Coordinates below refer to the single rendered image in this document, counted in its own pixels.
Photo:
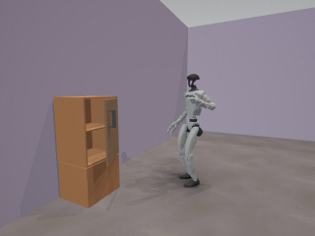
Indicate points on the right robot thigh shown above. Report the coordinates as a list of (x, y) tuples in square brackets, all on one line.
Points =
[(182, 137)]

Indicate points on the robot right forearm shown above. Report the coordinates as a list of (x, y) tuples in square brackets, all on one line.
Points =
[(182, 117)]

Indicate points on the robot left upper arm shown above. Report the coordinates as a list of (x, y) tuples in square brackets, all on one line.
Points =
[(201, 94)]

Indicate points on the robot left forearm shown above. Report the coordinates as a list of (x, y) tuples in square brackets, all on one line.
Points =
[(207, 104)]

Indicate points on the left robot hand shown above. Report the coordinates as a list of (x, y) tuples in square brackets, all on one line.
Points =
[(194, 98)]

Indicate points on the left robot shin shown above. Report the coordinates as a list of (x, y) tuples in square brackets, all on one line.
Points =
[(191, 166)]

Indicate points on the right robot hand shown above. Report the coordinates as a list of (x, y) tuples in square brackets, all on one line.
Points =
[(174, 125)]

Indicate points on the handle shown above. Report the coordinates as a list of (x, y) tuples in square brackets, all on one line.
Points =
[(113, 119)]

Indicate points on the cupboard door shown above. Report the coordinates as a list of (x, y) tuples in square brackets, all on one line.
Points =
[(111, 134)]

